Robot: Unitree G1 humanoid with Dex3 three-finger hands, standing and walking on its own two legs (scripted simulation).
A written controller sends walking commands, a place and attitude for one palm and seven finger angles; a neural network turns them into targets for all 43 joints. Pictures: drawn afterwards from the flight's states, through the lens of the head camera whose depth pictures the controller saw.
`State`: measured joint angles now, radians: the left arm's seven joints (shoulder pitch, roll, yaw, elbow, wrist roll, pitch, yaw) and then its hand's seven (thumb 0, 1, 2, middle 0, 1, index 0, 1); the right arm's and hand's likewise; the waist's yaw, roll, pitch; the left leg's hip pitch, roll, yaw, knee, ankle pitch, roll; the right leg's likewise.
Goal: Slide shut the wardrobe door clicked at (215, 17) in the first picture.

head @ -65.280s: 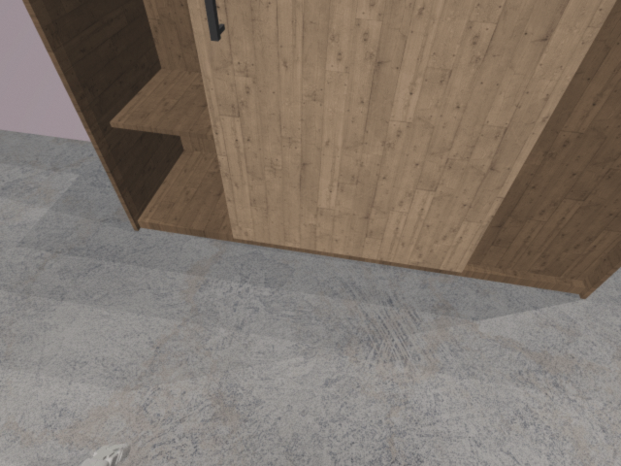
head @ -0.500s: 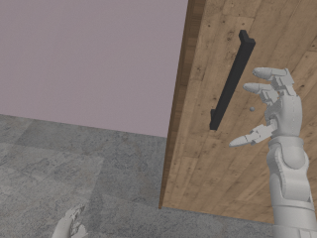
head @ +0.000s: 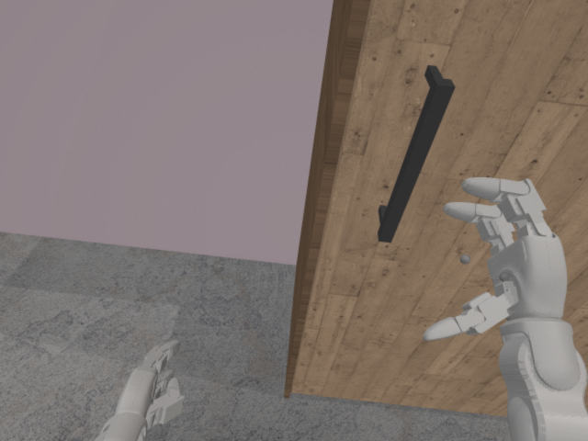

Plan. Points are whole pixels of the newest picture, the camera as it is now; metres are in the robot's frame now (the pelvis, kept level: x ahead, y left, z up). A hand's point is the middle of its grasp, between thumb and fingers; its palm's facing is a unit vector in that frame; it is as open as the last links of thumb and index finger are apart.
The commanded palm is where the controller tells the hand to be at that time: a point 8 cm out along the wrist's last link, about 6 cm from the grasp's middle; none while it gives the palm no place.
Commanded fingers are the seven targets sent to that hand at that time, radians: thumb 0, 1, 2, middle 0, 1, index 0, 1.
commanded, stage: slip the hand off the handle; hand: right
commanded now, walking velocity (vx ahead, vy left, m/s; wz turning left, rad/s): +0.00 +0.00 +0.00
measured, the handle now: (406, 164) +0.40 -0.13 +0.21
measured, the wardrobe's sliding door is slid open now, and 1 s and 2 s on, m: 0.00 0.00 0.00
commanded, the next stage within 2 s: draw the hand back to the body in 0.08 s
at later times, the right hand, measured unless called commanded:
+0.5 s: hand (504, 282) +0.23 -0.20 +0.20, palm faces +0.17 +0.98 -0.04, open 14.7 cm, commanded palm +0.18 -0.24 +0.20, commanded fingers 0.00 0.55 -0.20 0.25 1.15 0.25 1.15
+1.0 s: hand (555, 329) +0.20 -0.25 +0.17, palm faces +0.42 +0.85 -0.30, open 12.8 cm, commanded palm +0.16 -0.29 +0.18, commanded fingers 0.00 -0.21 -0.57 0.22 0.70 0.22 0.70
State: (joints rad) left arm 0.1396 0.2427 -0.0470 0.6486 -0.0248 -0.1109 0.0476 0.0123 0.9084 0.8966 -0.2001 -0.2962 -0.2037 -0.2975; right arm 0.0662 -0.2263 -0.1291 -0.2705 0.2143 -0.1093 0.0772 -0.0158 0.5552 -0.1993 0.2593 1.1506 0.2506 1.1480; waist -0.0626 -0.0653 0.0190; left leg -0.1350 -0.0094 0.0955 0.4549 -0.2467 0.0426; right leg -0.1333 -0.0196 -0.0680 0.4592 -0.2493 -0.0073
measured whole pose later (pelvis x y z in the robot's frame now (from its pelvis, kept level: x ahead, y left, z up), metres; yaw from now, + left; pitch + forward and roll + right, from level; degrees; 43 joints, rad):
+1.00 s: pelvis -0.01 -0.01 +0.01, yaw +0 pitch -6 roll +1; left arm 0.20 0.23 -0.03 0.71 0.02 -0.16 0.06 0.01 0.91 0.90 -0.20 -0.30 -0.21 -0.30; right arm 0.38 -0.30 -0.25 -0.40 0.09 -0.06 -0.12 -0.01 0.13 -0.40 0.24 0.90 0.24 0.90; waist -0.08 -0.08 0.07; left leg -0.06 -0.01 0.09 0.34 -0.18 0.03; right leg -0.09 -0.01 -0.07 0.40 -0.21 -0.03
